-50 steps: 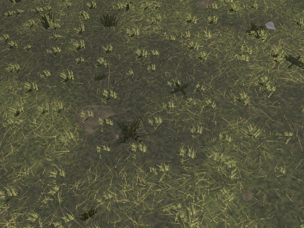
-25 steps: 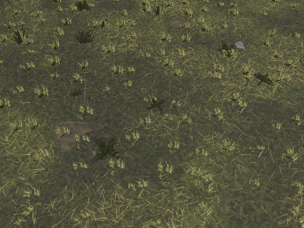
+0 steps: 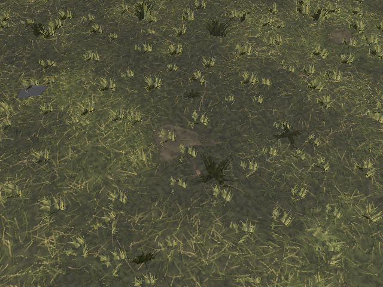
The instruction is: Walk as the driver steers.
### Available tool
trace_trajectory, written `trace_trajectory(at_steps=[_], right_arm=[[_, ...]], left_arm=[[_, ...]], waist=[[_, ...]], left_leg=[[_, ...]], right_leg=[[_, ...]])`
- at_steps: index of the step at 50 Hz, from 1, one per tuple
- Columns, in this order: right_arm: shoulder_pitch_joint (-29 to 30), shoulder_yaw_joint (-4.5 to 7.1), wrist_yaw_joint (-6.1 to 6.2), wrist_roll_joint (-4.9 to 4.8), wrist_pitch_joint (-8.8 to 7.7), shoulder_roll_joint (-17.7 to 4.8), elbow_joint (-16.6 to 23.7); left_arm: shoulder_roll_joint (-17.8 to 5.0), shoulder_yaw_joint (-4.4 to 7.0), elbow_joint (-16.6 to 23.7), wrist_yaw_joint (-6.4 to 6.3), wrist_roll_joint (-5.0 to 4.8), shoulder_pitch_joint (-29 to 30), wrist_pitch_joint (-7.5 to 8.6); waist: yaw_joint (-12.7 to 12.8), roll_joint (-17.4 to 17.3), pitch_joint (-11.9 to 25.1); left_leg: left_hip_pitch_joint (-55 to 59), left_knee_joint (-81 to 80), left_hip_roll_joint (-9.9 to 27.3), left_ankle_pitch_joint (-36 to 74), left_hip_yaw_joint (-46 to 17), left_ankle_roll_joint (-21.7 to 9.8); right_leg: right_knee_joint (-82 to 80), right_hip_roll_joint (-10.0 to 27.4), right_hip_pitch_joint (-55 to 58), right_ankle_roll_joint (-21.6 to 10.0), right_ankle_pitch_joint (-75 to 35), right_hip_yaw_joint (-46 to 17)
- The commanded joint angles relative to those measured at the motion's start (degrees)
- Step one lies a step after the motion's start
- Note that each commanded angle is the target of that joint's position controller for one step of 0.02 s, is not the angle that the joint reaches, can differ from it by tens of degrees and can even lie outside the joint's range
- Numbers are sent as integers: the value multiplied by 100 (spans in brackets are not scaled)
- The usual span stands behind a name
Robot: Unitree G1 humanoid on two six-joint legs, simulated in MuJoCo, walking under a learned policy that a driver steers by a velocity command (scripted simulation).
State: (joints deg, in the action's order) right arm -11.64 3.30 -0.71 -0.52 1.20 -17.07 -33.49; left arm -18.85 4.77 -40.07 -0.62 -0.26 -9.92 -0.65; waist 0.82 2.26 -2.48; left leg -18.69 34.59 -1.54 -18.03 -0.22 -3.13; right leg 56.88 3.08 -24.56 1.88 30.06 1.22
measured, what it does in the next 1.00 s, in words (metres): walks ahead, turning right: right foot, then left foot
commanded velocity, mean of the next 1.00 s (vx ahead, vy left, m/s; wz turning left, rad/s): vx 0.42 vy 0.00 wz -0.22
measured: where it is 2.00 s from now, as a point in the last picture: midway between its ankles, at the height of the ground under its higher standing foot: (248, 174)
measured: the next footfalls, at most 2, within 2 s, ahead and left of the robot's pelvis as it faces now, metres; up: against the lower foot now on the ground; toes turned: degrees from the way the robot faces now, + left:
right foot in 0.46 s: +0.28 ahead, -0.13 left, +0.00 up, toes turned -1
left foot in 0.94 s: +0.63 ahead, +0.01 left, +0.00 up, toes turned -20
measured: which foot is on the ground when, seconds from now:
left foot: down 0.00-0.48, up 0.50-0.92, down 0.94-1.00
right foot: up 0.00-0.44, down 0.46-0.94, up 0.96-1.00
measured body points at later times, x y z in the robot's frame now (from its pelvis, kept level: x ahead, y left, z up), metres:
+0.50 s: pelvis +0.18 -0.04 +0.00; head +0.21 -0.05 +0.44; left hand +0.38 +0.22 -0.08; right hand +0.22 -0.34 -0.12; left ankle +0.02 +0.09 -0.70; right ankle +0.24 -0.13 -0.73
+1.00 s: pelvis +0.46 -0.05 -0.01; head +0.50 -0.07 +0.44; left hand +0.57 +0.22 -0.12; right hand +0.62 -0.35 -0.07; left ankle +0.59 +0.02 -0.73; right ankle +0.26 -0.13 -0.67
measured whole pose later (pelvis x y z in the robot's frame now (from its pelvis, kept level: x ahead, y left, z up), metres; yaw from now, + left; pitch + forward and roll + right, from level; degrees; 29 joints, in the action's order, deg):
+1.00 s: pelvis +0.46 -0.05 -0.01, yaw -18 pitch +2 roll +1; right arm -3.1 2.1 -0.9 0.5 -7.0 -15.9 -34.7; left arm -17.9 3.2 -44.1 -1.0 -1.8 -22.9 1.2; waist 4.2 1.3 -1.9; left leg -26.2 30.8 -2.9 -7.2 -0.4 -1.5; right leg 54.7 -5.1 -10.9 -2.0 28.5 -11.8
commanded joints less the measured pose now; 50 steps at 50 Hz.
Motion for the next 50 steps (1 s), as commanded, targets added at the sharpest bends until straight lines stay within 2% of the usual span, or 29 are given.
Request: trace_trajectory(at_steps=[1,2,3,5,8,13,18,20,21,22,23,24,25,26,27,28,29,30,33,36,38,40,43,45,46,47,48,49,50], right_arm=[[-409,274,58,-34,-269,-974,256],[-262,234,102,-23,-271,-934,277],[-248,211,140,23,-286,-904,298],[-348,180,186,77,-360,-818,232],[-552,174,186,40,-433,-829,39],[-877,213,106,16,-481,-1029,-243],[-1037,245,63,-16,-477,-1063,-483],[-973,279,79,-38,-444,-1137,-520],[-825,282,96,-42,-422,-1165,-496],[-780,258,121,-28,-405,-1106,-472],[-779,190,165,30,-415,-941,-400],[-902,52,185,134,-517,-616,-28],[-813,5,164,127,-674,-531,-34],[-501,80,62,-88,-793,-879,29],[-225,58,17,-131,-863,-875,68],[-85,50,14,-5,-899,-818,101],[-68,86,31,116,-882,-830,87],[-134,84,21,153,-849,-785,76],[-132,42,41,186,-740,-623,43],[616,-54,58,178,-760,-391,213],[1092,-96,10,122,-801,-287,291],[1405,-75,-40,52,-838,-347,348],[1417,24,-76,13,-875,-556,340],[992,121,-52,11,-901,-721,237],[385,216,-12,33,-921,-868,107],[-484,290,41,128,-918,-1086,34],[-1057,401,55,210,-847,-1509,-119],[-1059,318,9,76,-811,-1066,-133],[-771,220,29,50,-780,-687,-95]], left_arm=[[-747,207,625,13,-35,643,259],[-719,209,592,21,30,560,298],[-636,193,538,50,52,516,354],[-486,146,367,96,39,398,446],[-253,26,285,142,8,583,500],[-274,-66,420,239,-116,1015,517],[-294,-141,592,370,-149,1168,564],[-333,-142,608,408,-147,1006,583],[-387,-105,537,402,-131,689,583],[-534,-9,361,370,-106,115,574],[-824,133,177,321,-131,-726,562],[-1532,309,134,275,-89,-1492,536],[-1246,212,108,301,-150,-1647,546],[-954,116,157,272,-128,-1373,533],[-830,83,249,248,-75,-1138,515],[-736,51,294,233,-54,-913,487],[-609,-4,367,211,-16,-714,485],[-603,-17,413,188,7,-578,471],[-688,6,344,94,-41,-561,490],[-787,45,167,7,-101,-809,468],[-816,62,54,-34,-129,-1051,427],[-825,73,-57,-61,-172,-1284,388],[-792,90,-127,-105,-182,-1327,318],[-795,121,-108,-104,-144,-1214,266],[-695,86,-58,-76,-121,-1105,254],[-440,-17,95,-35,-29,-1021,254],[103,-179,184,-23,-108,-1852,301],[-290,-160,145,-24,-189,-2012,326],[-697,-42,136,-20,-233,-1481,314]], waist=[[-312,-905,166],[-195,-957,110],[-148,-994,149],[-147,-904,281],[-306,-999,243],[-606,-946,-72],[-663,-814,-293],[-526,-823,-188],[-293,-788,9],[-6,-667,418],[358,-424,995],[470,903,1692],[498,1279,1897],[519,798,1270],[451,344,826],[300,-60,474],[137,-66,348],[8,106,287],[-117,147,183],[109,144,39],[298,210,48],[395,217,52],[266,344,80],[23,489,243],[-319,430,655],[-725,169,1564],[-483,-1452,2488],[-445,-1843,2516],[-568,-1140,1583]], left_leg=[[1483,-2296,1721,-1768,-3014,-1164],[1281,-2377,1512,-1565,-2766,-1070],[1186,-2446,1354,-1280,-2575,-1021],[1304,-2459,1213,-528,-2148,-962],[1303,-2463,1093,40,-1628,-843],[1379,-2548,1435,-16,-1539,-926],[1832,-2441,1682,514,-1241,-914],[1925,-2195,1703,1287,-1033,-803],[1818,-1817,1588,2193,-787,-674],[1624,-1060,1343,3292,-450,-514],[1009,212,1038,3664,-22,-241],[-1059,2493,250,1941,438,332],[-2281,3561,-228,-1205,-389,442],[-2908,3943,127,-962,-664,356],[-2920,3827,363,-549,-571,261],[-2824,3378,532,-184,-512,261],[-2502,2996,672,107,-517,293],[-2254,2812,680,263,-477,370],[-2069,2252,588,626,-278,632],[-1740,859,369,1699,-194,750],[-1357,102,169,2242,-141,757],[-1135,-316,58,2457,-232,705],[-983,-732,71,2139,-490,510],[-418,-827,45,1591,-415,291],[519,-1052,92,1718,-313,96],[2149,-747,806,1531,-906,-272],[4385,-895,2267,663,-3326,-1192],[4316,-1426,2640,-413,-4558,-1299],[3508,-1612,2348,-657,-3769,-1060]], right_leg=[[667,103,-2200,-127,-618,-574],[416,93,-1960,-90,-1032,-576],[296,11,-1738,-54,-1400,-498],[-215,-48,-1544,14,-1983,-388],[-1316,-80,-1157,130,-2485,-267],[-2103,7,-1085,21,-2550,-240],[-2376,7,-1181,-357,-2031,-163],[-2493,-107,-814,-542,-1887,-32],[-2688,-272,-216,-650,-2013,127],[-2824,-514,744,-762,-2184,289],[-2786,-341,2069,-967,-2264,-130],[-3165,1054,3913,-1823,-1448,-2763],[-4033,1577,4519,-2217,-793,-4587],[-4155,1565,4178,-2065,-496,-4098],[-4140,1341,3591,-1934,-839,-3430],[-4224,1136,2984,-1844,-1344,-3004],[-4337,928,2527,-1757,-1877,-2651],[-4456,792,2198,-1766,-2265,-2496],[-4570,559,1610,-1799,-3254,-1971],[-4485,216,1251,-1535,-3550,-1559],[-4397,140,1158,-1394,-3366,-1566],[-4285,257,1313,-1344,-3157,-1837],[-3870,502,1940,-1195,-3158,-2310],[-3390,534,2137,-1078,-3918,-2438],[-2690,264,2037,-925,-4440,-2264],[-1336,-34,1372,-764,-3866,-2049],[761,-937,-737,-341,-886,-1336],[1672,-654,-1523,-263,306,-1312],[1924,-377,-1766,-222,-200,-1283]])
